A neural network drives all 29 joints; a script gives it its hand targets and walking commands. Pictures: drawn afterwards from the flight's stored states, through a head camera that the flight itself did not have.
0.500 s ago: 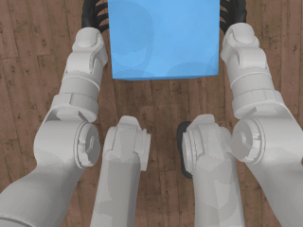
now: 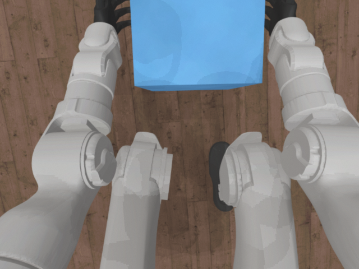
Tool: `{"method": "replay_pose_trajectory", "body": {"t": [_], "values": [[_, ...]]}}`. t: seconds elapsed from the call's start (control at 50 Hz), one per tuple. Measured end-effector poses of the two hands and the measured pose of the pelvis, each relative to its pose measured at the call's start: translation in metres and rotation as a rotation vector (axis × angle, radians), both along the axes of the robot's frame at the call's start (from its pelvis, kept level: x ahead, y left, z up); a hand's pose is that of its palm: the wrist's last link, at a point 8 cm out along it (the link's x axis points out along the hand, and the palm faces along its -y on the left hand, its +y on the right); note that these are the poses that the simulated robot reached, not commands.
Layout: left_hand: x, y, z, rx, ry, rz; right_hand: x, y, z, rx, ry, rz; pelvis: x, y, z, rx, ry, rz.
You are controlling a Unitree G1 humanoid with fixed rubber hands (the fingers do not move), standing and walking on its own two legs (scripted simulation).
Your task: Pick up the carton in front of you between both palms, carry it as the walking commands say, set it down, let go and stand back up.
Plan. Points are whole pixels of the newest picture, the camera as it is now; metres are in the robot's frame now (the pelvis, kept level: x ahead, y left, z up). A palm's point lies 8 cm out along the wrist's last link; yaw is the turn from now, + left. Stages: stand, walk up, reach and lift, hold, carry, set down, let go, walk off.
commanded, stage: set down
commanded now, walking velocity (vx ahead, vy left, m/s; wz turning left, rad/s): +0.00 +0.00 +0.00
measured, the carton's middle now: (192, 40) +0.51 -0.01 -0.23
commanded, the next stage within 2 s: let go in 1.54 s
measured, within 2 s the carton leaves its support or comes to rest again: neither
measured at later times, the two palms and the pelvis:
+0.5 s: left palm (82, 35) +0.51 +0.20 -0.17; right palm (296, 29) +0.51 -0.20 -0.18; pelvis -0.01 +0.00 +0.00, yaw +1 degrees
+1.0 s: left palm out of the picture +0.52 +0.18 -0.01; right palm out of the picture +0.53 -0.20 -0.01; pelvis +0.00 +0.00 +0.10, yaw +1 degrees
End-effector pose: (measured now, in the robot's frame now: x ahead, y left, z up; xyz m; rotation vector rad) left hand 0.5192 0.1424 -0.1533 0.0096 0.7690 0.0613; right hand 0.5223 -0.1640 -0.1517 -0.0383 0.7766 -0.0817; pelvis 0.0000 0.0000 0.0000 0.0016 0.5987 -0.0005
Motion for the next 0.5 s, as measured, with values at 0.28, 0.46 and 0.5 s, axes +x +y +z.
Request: {"method": "replay_pose_trajectory", "body": {"t": [0.28, 0.46, 0.5], "values": [[-0.001, 0.002, -0.005, 0.008, -0.015, -0.033, -0.001, -0.006, -0.007, 0.010, -0.015, 0.017, -0.006, 0.000, 0.000, 0.003, -0.026, 0.009], [-0.013, 0.051, -0.022, 0.085, -0.008, 0.054, -0.012, -0.040, -0.026, -0.038, -0.015, -0.057, -0.007, -0.003, 0.000, 0.002, -0.022, 0.005], [-0.011, 0.055, -0.020, 0.077, -0.026, 0.063, -0.008, -0.040, -0.023, -0.030, -0.042, -0.055, -0.007, -0.003, 0.000, 0.003, -0.019, 0.010]]}}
